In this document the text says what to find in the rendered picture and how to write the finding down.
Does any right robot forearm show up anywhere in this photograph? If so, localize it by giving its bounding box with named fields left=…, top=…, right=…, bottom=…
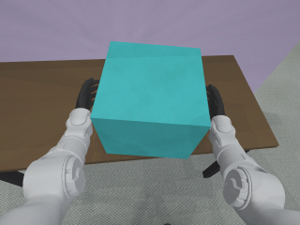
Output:
left=208, top=115, right=286, bottom=205

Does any carton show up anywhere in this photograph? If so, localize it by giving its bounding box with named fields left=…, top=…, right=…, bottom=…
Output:
left=90, top=41, right=211, bottom=159

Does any robot right upper arm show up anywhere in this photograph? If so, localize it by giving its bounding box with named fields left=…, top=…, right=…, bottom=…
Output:
left=222, top=167, right=300, bottom=225

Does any right robot hand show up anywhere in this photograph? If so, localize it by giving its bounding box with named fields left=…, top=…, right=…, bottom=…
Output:
left=205, top=84, right=226, bottom=119

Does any left robot forearm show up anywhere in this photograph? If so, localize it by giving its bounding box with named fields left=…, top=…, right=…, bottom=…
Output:
left=22, top=108, right=93, bottom=199

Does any table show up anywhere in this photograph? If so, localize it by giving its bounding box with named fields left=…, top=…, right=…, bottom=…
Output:
left=0, top=54, right=279, bottom=187

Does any robot left upper arm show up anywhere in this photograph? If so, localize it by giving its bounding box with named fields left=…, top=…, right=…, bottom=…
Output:
left=0, top=155, right=86, bottom=225

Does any left robot hand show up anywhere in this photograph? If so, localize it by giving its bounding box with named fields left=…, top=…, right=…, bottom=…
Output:
left=75, top=78, right=100, bottom=111

